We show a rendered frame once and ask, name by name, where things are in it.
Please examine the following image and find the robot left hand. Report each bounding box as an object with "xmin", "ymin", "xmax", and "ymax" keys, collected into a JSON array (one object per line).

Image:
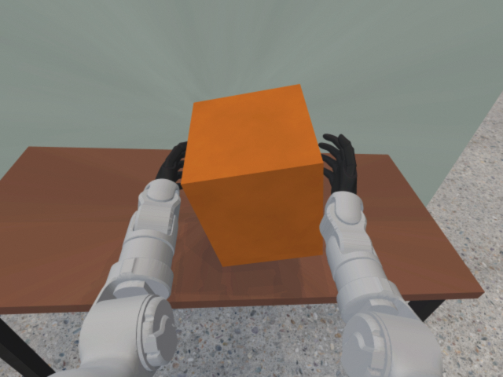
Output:
[{"xmin": 155, "ymin": 141, "xmax": 187, "ymax": 190}]

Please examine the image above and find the carton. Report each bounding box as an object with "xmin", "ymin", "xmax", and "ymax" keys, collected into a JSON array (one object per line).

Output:
[{"xmin": 181, "ymin": 84, "xmax": 324, "ymax": 267}]

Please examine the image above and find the robot right upper arm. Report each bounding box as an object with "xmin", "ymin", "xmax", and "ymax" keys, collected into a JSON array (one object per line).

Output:
[{"xmin": 341, "ymin": 310, "xmax": 442, "ymax": 377}]

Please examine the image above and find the table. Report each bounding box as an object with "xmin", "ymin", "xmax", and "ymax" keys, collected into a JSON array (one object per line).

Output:
[{"xmin": 0, "ymin": 146, "xmax": 485, "ymax": 377}]

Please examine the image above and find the robot left forearm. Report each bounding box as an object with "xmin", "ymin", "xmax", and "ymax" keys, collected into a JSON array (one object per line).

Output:
[{"xmin": 79, "ymin": 179, "xmax": 181, "ymax": 361}]

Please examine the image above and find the robot right hand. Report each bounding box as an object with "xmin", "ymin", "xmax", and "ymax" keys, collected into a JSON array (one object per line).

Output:
[{"xmin": 318, "ymin": 134, "xmax": 357, "ymax": 195}]

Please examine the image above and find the robot left upper arm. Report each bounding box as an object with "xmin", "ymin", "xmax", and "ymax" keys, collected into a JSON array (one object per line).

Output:
[{"xmin": 47, "ymin": 294, "xmax": 178, "ymax": 377}]

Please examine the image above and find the robot right forearm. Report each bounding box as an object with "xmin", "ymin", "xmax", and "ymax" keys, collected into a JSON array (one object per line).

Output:
[{"xmin": 319, "ymin": 191, "xmax": 443, "ymax": 370}]

